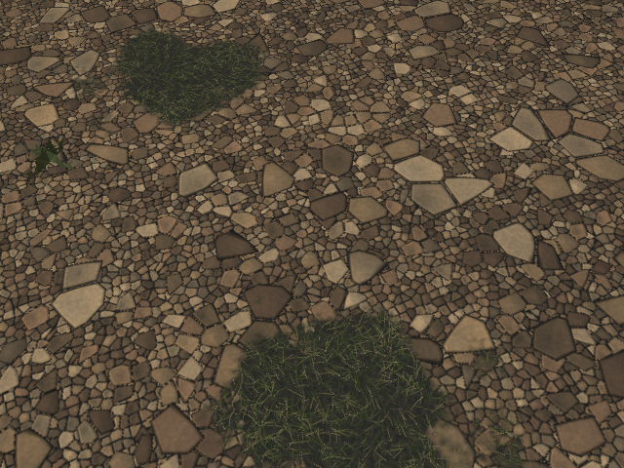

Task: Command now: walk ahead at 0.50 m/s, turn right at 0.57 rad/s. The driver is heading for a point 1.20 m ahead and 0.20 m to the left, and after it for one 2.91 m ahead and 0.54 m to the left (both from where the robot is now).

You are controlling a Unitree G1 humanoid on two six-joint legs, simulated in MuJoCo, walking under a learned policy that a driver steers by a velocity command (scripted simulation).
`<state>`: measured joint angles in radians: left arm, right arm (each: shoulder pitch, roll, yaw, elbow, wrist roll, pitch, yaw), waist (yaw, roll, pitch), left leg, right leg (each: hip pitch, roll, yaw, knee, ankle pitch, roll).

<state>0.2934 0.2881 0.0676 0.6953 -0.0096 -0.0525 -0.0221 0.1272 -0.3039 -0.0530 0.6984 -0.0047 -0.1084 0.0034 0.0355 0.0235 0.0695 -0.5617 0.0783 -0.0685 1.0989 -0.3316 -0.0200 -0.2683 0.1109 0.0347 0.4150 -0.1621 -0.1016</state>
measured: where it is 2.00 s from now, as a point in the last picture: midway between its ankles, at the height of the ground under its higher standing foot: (309, 408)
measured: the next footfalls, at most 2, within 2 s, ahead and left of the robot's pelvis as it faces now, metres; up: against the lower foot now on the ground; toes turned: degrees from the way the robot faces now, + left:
left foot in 0.30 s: +0.36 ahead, +0.14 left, +0.00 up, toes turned -2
right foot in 0.78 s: +0.60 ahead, -0.01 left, +0.00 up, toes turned +20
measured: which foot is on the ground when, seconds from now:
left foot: up 0.00-0.28, down 0.30-0.78, up 0.80-1.00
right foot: down 0.00-0.30, up 0.32-0.76, down 0.78-1.00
